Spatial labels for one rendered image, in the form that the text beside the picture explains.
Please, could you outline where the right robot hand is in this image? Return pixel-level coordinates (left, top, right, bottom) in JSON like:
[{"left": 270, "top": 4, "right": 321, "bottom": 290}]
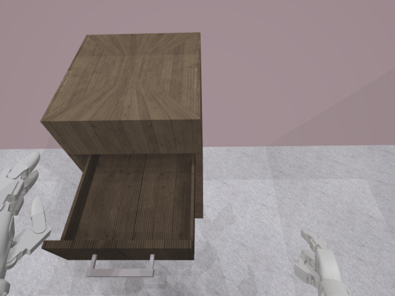
[{"left": 294, "top": 229, "right": 343, "bottom": 289}]

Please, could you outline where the left robot hand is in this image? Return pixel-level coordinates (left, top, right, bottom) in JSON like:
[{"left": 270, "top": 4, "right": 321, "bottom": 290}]
[{"left": 0, "top": 151, "right": 51, "bottom": 279}]

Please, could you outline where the handle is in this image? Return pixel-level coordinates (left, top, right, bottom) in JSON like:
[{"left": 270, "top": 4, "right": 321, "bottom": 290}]
[{"left": 86, "top": 254, "right": 155, "bottom": 278}]

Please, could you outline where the drawer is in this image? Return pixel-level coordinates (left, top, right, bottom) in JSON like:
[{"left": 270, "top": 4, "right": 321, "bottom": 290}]
[{"left": 41, "top": 153, "right": 196, "bottom": 260}]

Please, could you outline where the robot right forearm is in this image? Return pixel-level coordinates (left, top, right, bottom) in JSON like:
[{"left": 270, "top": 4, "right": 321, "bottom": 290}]
[{"left": 318, "top": 279, "right": 352, "bottom": 296}]

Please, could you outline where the cabinet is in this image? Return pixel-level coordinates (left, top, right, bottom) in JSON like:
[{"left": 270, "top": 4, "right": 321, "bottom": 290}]
[{"left": 40, "top": 32, "right": 203, "bottom": 218}]

